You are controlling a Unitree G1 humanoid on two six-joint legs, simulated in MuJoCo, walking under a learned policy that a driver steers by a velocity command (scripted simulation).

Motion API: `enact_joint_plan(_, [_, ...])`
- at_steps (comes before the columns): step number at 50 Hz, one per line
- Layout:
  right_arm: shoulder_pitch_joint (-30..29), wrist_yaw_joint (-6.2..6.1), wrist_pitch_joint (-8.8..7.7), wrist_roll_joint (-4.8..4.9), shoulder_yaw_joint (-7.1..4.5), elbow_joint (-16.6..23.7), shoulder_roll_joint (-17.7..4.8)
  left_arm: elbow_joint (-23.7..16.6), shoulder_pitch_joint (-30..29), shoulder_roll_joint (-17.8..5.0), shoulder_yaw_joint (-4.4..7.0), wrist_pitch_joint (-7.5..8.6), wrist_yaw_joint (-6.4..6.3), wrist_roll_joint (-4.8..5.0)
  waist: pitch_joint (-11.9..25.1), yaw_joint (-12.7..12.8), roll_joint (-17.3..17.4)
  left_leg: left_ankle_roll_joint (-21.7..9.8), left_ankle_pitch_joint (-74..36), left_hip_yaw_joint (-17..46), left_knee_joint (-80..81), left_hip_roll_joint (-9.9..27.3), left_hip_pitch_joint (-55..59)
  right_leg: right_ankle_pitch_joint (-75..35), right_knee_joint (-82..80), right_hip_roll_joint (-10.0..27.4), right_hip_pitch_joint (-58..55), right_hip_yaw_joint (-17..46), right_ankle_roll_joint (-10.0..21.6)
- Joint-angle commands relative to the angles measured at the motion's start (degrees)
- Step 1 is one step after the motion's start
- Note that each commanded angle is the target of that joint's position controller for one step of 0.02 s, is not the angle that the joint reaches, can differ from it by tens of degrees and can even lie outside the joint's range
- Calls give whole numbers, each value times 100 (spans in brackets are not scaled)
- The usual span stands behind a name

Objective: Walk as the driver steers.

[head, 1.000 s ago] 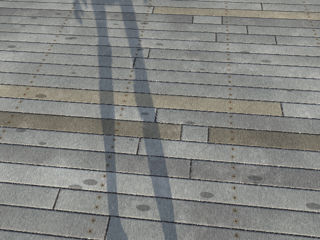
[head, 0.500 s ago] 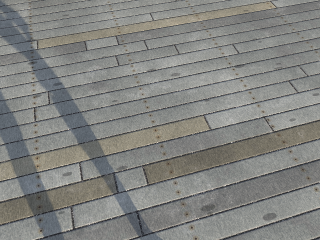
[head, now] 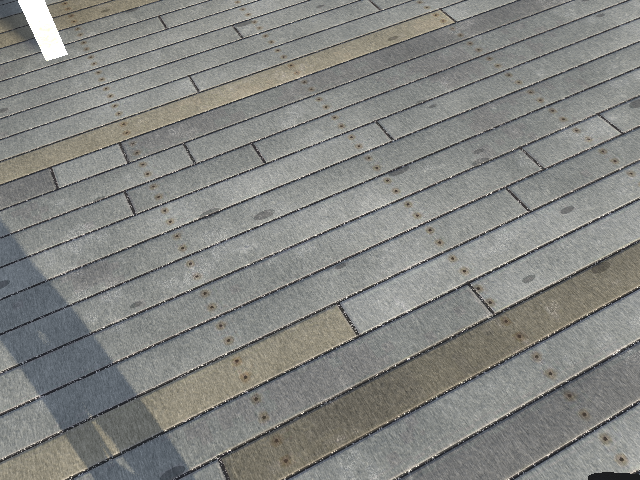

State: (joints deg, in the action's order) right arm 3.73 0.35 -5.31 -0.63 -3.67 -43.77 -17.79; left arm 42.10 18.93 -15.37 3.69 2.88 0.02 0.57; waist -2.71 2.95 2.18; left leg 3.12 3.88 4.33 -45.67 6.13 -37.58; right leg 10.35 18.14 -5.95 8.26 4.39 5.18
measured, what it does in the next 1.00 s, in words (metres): walks ahead, turning left: left foot, then right foot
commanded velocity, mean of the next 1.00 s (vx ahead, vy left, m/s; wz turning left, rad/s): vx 0.50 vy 0.00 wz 0.35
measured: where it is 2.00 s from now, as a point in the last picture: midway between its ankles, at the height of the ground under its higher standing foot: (189, 254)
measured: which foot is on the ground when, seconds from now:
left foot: up 0.00-0.22, down 0.24-0.72, up 0.74-1.00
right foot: down 0.00-0.26, up 0.28-0.70, down 0.72-1.00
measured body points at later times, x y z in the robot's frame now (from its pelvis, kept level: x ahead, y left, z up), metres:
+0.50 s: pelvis +0.30 +0.08 +0.00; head +0.33 +0.09 +0.45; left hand +0.44 +0.36 -0.10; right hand +0.39 -0.19 -0.12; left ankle +0.29 +0.15 -0.75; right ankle +0.42 -0.09 -0.69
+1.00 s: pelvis +0.57 +0.09 +0.00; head +0.60 +0.09 +0.45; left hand +0.51 +0.37 -0.12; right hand +0.84 -0.10 -0.10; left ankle +0.58 +0.26 -0.68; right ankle +0.59 -0.03 -0.75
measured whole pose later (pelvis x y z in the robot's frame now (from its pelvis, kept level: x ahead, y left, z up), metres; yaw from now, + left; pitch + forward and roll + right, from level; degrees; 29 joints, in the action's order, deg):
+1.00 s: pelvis +0.57 +0.09 +0.00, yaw +27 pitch +1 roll -2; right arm 12.1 0.4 -0.7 1.3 -4.4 -38.4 -18.8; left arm 45.3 17.3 -15.5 3.9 5.5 0.3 -0.3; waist -1.7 2.9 3.1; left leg 1.0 12.5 3.6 -58.1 5.1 -38.1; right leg 12.0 16.8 -1.8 6.0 -5.9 1.2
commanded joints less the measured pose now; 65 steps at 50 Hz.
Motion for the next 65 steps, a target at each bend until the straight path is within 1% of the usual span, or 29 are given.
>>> enact_joint_plan(1, [-442,66,-70,39,7,377,-197,-270,-15,-947,240,106,-77,14,159,65,-618,31,-1158,-243,1001,-236,609,-882,-729,1215,368,721,740])
enact_joint_plan(8, [-881,270,-146,150,30,611,-368,178,448,-1030,253,49,-86,-11,-149,235,-664,-538,-425,-324,1656,-286,-86,-1666,-290,1937,-1233,766,609])
enact_joint_plan(10, [-432,294,-137,154,-29,526,-504,184,296,-1117,271,9,-111,-24,151,-31,-769,-761,67,-547,1682,-550,575,-3311,226,1880,-1427,506,451])
enact_joint_plan(12, [975,249,-109,116,-224,169,-871,94,100,-1066,212,-45,-157,-72,1153,-766,-587,-1145,-284,-508,1707,-680,2728,-4523,2041,1461,-871,-15,155])
enact_joint_plan(13, [1699,223,-96,46,-338,132,-1360,-106,503,-731,93,15,-150,-161,1991,-741,360,-1899,-180,1615,1678,557,4839,-2538,4043,870,978,-265,-227])
enact_joint_plan(14, [1933,255,-52,202,-328,5,-1211,-58,702,-476,-7,133,-102,-146,2314,-706,1453,-2603,794,3924,2573,1335,5919,1844,5578,11,2642,-123,-559])
enact_joint_plan(15, [1750,241,-28,276,-212,43,-868,-185,280,-906,56,274,-29,0,1780,-836,815,-2325,1736,3847,2838,1246,5723,1892,5975,383,3389,414,-464])
enact_joint_plan(16, [1473,200,11,199,-182,155,-734,-339,-290,-961,56,375,21,123,1121,-845,368,-2099,1657,3103,2924,1031,5014,1476,5819,633,3550,330,-403])
enact_joint_plan(18, [1064,156,28,83,-109,271,-558,-430,-663,-920,88,440,1,-91,423,-533,-255,-1900,582,2225,3164,621,3695,900,4827,996,3219,198,-410])
enact_joint_plan(22, [1035,58,54,121,-145,355,-682,-494,-529,-678,59,307,-36,-160,377,-256,108,-1986,-575,1626,3394,317,2834,685,3745,1046,2711,3,-719])
enact_joint_plan(28, [1548,-105,178,216,-228,208,-854,-790,-1756,-412,-47,343,1,-97,243,-681,204,-1530,-367,1134,3292,-140,2235,-1482,1549,625,1965,-122,-920])
enact_joint_plan(33, [1824,-160,301,232,-243,154,-807,-898,-2056,-672,55,453,93,-7,258,-654,367,-1367,-20,1904,2621,128,2983,-1007,848,513,1700,119,-740])
enact_joint_plan(35, [1670,-154,328,213,-234,223,-738,-753,-1473,-844,157,501,69,-4,447,-285,476,-1201,-375,1980,2095,28,2970,-798,526,542,856,9,-485])
enact_joint_plan(36, [1609,-127,311,173,-154,302,-517,-658,-848,-1037,240,526,26,-81,982,33,345,-1030,-439,1728,1203,-248,2656,-747,599,939,-276,253,-215])
enact_joint_plan(37, [1714,-120,288,43,-31,432,-169,-577,61,-1380,325,498,-30,-126,1841,321,-444,-805,896,1119,-427,-713,1844,-471,727,1986,-1786,1327,138])
enact_joint_plan(38, [2499,-109,234,253,41,601,-11,-341,316,-1661,397,401,27,-127,2244,-103,-2378,-547,3175,559,-1975,-1195,-93,864,204,3065,-3038,3908,999])
enact_joint_plan(39, [2331,-133,249,313,-74,410,-633,-471,78,-1049,273,374,45,-38,1628,39,-1459,-468,2850,682,-2591,-682,-647,1878,-15,2945,-2572,3854,828])
enact_joint_plan(40, [1715,-123,282,264,-151,488,-861,-499,-147,-764,191,343,22,-33,931,174,-919,-422,2296,523,-2687,-530,-748,1570,-88,2662,-1893,2861,582])
enact_joint_plan(42, [1245,-106,315,146,-169,602,-680,-440,-543,-568,108,307,32,-102,264,2,-455,-357,1652,363,-2320,-223,-474,217,-385,2146,-809,1655,405])
enact_joint_plan(43, [1340,-63,336,201,-165,660,-563,-396,-621,-597,101,321,19,-145,240,-165,-817,-331,1486,330,-2227,-85,-239,-77,-504,2104,-503,1340,425])
enact_joint_plan(45, [1305,-20,392,239,-129,720,-361,-299,-643,-571,118,366,26,-93,174,-206,-892,-266,1368,182,-2023,17,-185,-452,-749,2019,-259,824,518])
enact_joint_plan(53, [236,172,323,189,-8,1084,-126,49,-495,-1018,247,305,-21,-47,-14,54,-495,-284,-481,-249,151,-17,-85,-1579,-950,1932,-457,-731,421])
enact_joint_plan(57, [-273,287,328,206,-19,1357,-183,248,-221,-1214,307,193,-30,68,-158,131,-528,-533,-197,-532,812,-167,9,-2081,-711,2134,-1041,-1076,248])
enact_joint_plan(59, [-133,308,360,175,-107,1415,-353,267,-234,-1383,358,121,-57,117,39,-73,-685,-760,387,-823,941,-473,508,-3716,-97,2165,-1285,-1297,125])
enact_joint_plan(61, [1027,262,414,173,-341,1168,-738,240,-321,-1462,372,39,-102,162,715,-797,-679,-1099,427,-1081,1287,-946,2161,-4948,1597,1989,-1020,-1593,-84])
enact_joint_plan(62, [2050,161,469,195,-533,905,-1110,187,-247,-1283,290,52,-131,77,1226,-1265,-354,-1354,255,-532,1410,-789,3907,-3857,3140,1788,154,-1627,-307])
enact_joint_plan(63, [1988,93,440,258,-638,911,-1841,-156,365,-427,-4,163,-41,-209,1721,-594,1361,-2405,905,2612,1675,835,6015,1670,5337,756,2891,-1400,-679])
enact_joint_plan(64, [2183,117,348,227,-501,1123,-1450,-212,-93,-755,1,373,38,-61,2683,-964,851,-2789,2038,4448,2667,1325,6370,2442,6165,448,3561,0,-644])
enact_joint_plan(65, [2006,145,266,162,-387,1040,-1103,-383,-713,-1114,101,479,86,177,1825,-1081,464,-2422,1820,3652,2862,1156,5838,1875,6128,742,4029,129,-523])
